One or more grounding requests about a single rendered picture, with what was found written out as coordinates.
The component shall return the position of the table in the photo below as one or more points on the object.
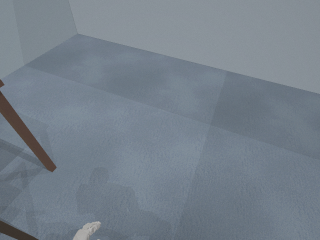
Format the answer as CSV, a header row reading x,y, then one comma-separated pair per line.
x,y
18,125

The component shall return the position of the robot left hand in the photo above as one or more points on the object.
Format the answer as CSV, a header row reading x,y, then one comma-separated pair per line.
x,y
87,230

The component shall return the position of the chair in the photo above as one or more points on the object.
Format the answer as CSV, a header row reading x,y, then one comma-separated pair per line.
x,y
14,232

